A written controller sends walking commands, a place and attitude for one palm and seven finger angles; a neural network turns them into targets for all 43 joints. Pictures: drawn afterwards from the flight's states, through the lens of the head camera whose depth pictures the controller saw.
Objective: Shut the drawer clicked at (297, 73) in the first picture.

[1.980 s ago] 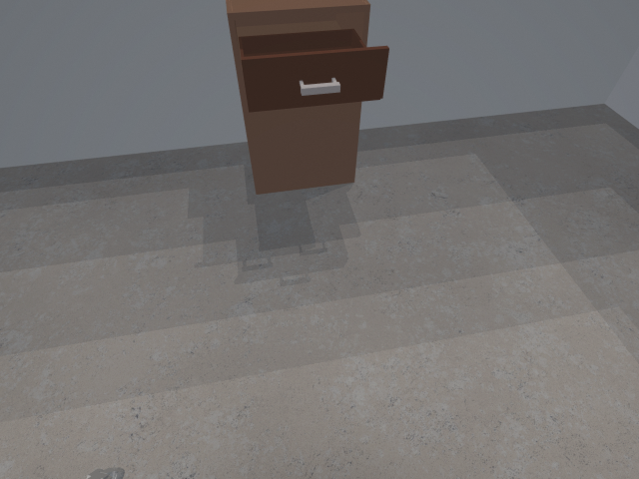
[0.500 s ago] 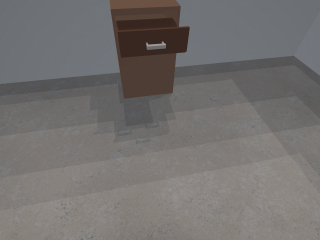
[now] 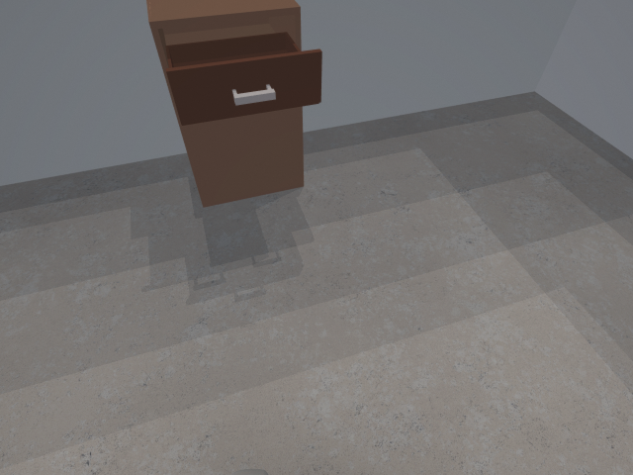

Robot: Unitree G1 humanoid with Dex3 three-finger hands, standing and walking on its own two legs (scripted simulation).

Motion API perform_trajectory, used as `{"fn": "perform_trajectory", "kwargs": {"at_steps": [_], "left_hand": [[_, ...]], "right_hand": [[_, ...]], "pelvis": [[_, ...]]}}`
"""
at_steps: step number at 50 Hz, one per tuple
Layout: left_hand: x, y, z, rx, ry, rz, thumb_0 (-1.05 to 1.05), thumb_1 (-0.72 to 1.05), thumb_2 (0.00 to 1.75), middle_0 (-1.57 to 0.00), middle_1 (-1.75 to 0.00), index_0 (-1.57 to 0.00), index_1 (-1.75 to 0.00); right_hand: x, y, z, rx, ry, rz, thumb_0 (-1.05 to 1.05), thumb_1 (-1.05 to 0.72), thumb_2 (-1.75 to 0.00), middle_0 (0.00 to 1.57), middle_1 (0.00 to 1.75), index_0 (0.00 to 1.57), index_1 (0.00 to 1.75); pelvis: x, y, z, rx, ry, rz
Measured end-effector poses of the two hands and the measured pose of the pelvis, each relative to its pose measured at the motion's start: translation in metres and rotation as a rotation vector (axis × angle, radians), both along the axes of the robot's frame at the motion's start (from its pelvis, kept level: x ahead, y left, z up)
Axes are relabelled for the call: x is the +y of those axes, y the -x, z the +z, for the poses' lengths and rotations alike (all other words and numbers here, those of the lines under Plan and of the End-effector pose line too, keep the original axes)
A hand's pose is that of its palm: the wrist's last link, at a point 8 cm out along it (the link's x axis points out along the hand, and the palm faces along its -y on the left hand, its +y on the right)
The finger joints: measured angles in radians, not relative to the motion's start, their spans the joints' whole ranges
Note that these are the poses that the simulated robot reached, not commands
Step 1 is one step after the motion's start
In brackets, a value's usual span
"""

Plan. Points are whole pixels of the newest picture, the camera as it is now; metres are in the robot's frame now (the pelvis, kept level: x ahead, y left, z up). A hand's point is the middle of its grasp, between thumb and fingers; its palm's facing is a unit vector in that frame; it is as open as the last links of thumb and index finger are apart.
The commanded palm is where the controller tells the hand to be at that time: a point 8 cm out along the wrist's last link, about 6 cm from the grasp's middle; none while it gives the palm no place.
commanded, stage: walk to a spot facing it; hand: left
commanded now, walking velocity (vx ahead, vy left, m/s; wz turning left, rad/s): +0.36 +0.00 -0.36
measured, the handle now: (253, 93) +1.08 +0.29 -0.07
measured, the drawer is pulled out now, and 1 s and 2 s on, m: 0.30 0.30 0.30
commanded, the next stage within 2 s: turn to face it in 1.50 s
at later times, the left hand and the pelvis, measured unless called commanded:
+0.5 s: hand (177, 386) +0.27 +0.26 -0.17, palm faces -0.15 -0.97 -0.19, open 7.4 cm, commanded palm none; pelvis +0.19 +0.07 +0.01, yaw -15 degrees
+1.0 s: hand (309, 262) +0.54 +0.07 -0.16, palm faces -0.45 -0.88 -0.16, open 7.3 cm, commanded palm none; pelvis +0.37 -0.03 +0.00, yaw -26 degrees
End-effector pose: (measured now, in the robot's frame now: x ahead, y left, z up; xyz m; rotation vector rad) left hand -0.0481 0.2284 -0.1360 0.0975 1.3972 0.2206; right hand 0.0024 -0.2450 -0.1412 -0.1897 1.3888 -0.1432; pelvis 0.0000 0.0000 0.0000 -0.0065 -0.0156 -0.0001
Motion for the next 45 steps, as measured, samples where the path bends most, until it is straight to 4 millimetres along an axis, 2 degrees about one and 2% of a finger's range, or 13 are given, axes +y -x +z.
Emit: {"fn": "perform_trajectory", "kwargs": {"at_steps": [4,8,13,15,16,18,22,26,29,34,38,42,45], "left_hand": [[-0.009,0.0,0.009,0.097,0.04,-0.023,0.0,0.91,0.9,-0.2,-0.3,-0.2,-0.3],[-0.002,-0.015,0.011,0.17,0.061,-0.042,0.01,0.91,0.9,-0.2,-0.3,-0.2,-0.3],[0.029,-0.059,-0.003,0.201,0.058,-0.05,0.01,0.91,0.9,-0.2,-0.3,-0.21,-0.3],[0.047,-0.086,-0.017,0.202,0.055,-0.068,0.01,0.9,0.9,-0.2,-0.3,-0.21,-0.3],[0.056,-0.103,-0.022,0.196,0.05,-0.085,0.01,0.91,0.9,-0.2,-0.3,-0.2,-0.3],[0.071,-0.146,-0.025,0.154,0.033,-0.131,0.01,0.91,0.9,-0.2,-0.3,-0.2,-0.3],[0.086,-0.247,-0.015,-0.003,0.011,-0.213,0.01,0.91,0.9,-0.19,-0.3,-0.2,-0.3],[0.081,-0.339,0.002,-0.142,0.008,-0.293,0.01,0.92,0.9,-0.19,-0.3,-0.2,-0.3],[0.068,-0.396,0.013,-0.208,0.018,-0.351,0.01,0.92,0.9,-0.19,-0.3,-0.19,-0.3],[0.031,-0.473,0.021,-0.25,0.045,-0.461,0.01,0.92,0.9,-0.19,-0.3,-0.19,-0.3],[-0.013,-0.527,0.019,-0.26,0.068,-0.555,0.01,0.91,0.9,-0.19,-0.3,-0.19,-0.3],[-0.066,-0.578,0.015,-0.286,0.09,-0.641,0.01,0.91,0.9,-0.19,-0.3,-0.2,-0.3],[-0.098,-0.607,0.005,-0.344,0.1,-0.657,0.01,0.91,0.9,-0.19,-0.3,-0.2,-0.3]], "right_hand": [[0.01,-0.056,0.014,-0.107,-0.012,-0.03,0.01,-0.9,-0.9,0.2,0.3,0.2,0.3],[0.026,-0.122,0.024,-0.229,-0.025,-0.041,0.01,-0.91,-0.9,0.2,0.3,0.19,0.3],[0.054,-0.206,0.028,-0.346,-0.018,-0.017,0.01,-0.9,-0.9,0.2,0.3,0.19,0.3],[0.062,-0.23,0.024,-0.404,0.008,-0.024,0.0,-0.9,-0.9,0.2,0.3,0.2,0.3],[0.066,-0.236,0.023,-0.418,0.018,-0.038,0.0,-0.9,-0.9,0.2,0.3,0.2,0.3],[0.072,-0.235,0.025,-0.409,0.026,-0.075,0.0,-0.9,-0.89,0.2,0.3,0.2,0.3],[0.081,-0.212,0.028,-0.326,0.037,-0.184,-0.01,-0.91,-0.89,0.2,0.3,0.2,0.3],[0.074,-0.187,0.033,-0.244,0.079,-0.278,-0.03,-0.95,-0.89,0.2,0.3,0.2,0.3],[0.076,-0.165,0.032,-0.161,0.08,-0.334,-0.02,-0.94,-0.89,0.2,0.3,0.2,0.3],[0.091,-0.135,0.029,-0.022,0.047,-0.437,-0.01,-0.92,-0.9,0.2,0.3,0.19,0.3],[0.106,-0.118,0.025,0.087,-0.003,-0.522,0.0,-0.91,-0.9,0.2,0.3,0.19,0.3],[0.118,-0.112,0.019,0.195,-0.067,-0.599,0.0,-0.91,-0.9,0.2,0.3,0.19,0.3],[0.115,-0.12,0.009,0.254,-0.116,-0.637,0.0,-0.91,-0.9,0.2,0.3,0.19,0.3]], "pelvis": [[0.007,-0.025,0.01,0.013,-0.004,-0.041],[0.019,-0.055,0.012,0.023,0.001,-0.079],[0.041,-0.103,0.001,0.019,0.013,-0.116],[0.053,-0.124,-0.011,0.014,0.029,-0.15],[0.056,-0.131,-0.014,0.005,0.024,-0.163],[0.061,-0.145,-0.012,-0.007,0.015,-0.194],[0.068,-0.173,0.002,-0.011,0.005,-0.229],[0.072,-0.201,0.011,-0.001,-0.006,-0.269],[0.072,-0.221,0.015,0.002,-0.011,-0.294],[0.061,-0.256,0.016,0.0,-0.011,-0.338],[0.044,-0.285,0.013,0.001,-0.01,-0.375],[0.017,-0.316,0.005,0.006,-0.006,-0.412],[-0.008,-0.337,-0.009,0.001,-0.012,-0.427]]}}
